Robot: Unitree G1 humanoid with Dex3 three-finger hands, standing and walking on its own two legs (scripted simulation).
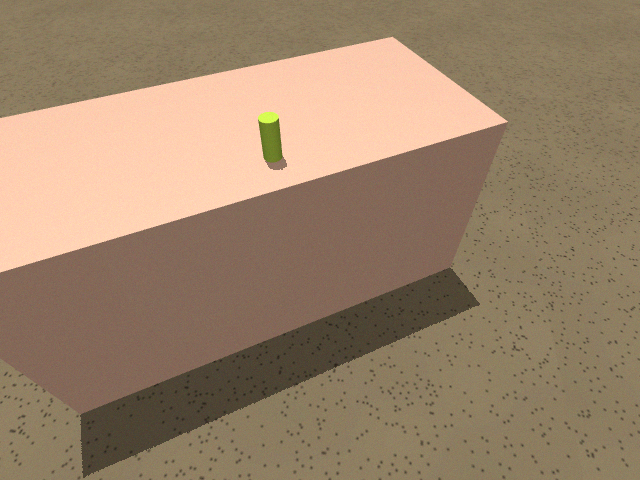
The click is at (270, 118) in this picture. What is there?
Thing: slim round
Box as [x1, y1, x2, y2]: [258, 112, 282, 162]
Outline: 265,112 258,116 264,159 272,162 279,160 282,156 278,116 273,112
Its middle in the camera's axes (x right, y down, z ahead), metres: -0.11 -0.24 +0.93
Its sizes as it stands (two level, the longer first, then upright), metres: 0.047 0.047 0.109
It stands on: a support 0.65 m high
